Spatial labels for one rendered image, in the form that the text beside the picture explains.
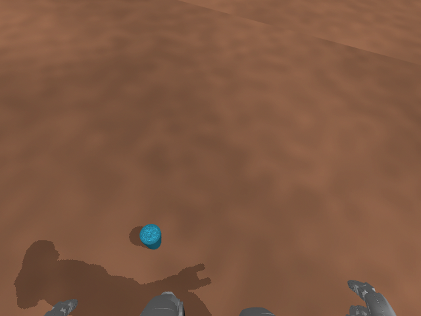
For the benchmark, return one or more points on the cup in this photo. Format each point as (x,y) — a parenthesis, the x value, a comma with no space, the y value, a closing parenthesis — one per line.
(150,235)

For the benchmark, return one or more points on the right robot hand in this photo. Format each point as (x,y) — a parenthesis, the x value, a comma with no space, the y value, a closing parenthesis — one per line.
(376,303)

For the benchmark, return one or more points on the left robot hand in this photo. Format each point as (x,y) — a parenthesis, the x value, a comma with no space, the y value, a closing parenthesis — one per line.
(63,308)

